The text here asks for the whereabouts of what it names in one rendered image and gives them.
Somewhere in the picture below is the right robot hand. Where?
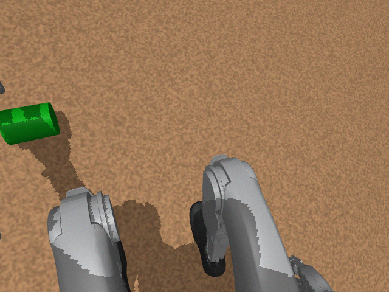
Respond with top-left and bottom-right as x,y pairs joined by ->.
289,255 -> 334,292

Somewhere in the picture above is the can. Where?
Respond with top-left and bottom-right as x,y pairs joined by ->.
0,102 -> 60,145

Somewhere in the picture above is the left robot foot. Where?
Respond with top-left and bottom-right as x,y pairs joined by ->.
117,241 -> 131,292

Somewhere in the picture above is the right robot foot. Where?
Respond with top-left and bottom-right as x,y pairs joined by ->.
190,201 -> 226,277

